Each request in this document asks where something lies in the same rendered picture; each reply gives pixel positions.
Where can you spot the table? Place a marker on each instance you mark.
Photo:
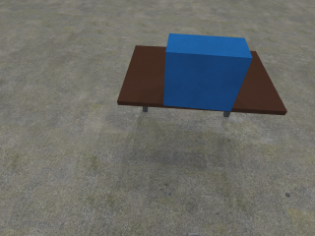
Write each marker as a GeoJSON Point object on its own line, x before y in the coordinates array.
{"type": "Point", "coordinates": [144, 85]}

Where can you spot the carton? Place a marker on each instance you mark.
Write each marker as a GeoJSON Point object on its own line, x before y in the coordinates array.
{"type": "Point", "coordinates": [204, 71]}

